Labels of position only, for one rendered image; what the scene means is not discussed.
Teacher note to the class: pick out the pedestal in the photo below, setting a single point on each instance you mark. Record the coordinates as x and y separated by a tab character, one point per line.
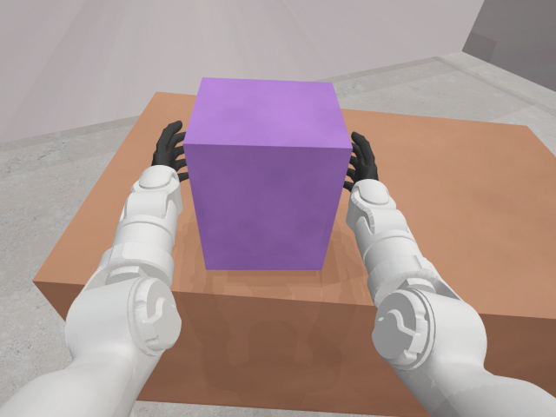
480	201

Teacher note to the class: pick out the right robot upper arm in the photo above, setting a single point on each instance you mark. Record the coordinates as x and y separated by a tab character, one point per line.
437	347

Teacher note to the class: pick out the left robot hand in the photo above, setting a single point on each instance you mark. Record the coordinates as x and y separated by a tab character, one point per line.
166	152

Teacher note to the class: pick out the carton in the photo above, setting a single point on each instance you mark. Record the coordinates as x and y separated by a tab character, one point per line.
267	161

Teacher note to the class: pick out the robot right forearm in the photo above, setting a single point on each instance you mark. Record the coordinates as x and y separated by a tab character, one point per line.
388	249

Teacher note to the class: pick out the left robot upper arm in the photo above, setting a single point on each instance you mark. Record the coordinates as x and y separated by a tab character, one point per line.
116	335

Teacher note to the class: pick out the robot left forearm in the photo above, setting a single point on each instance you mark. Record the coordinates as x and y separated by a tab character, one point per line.
145	234

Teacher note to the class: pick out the right robot hand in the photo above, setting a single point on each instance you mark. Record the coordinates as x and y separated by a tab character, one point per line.
364	165

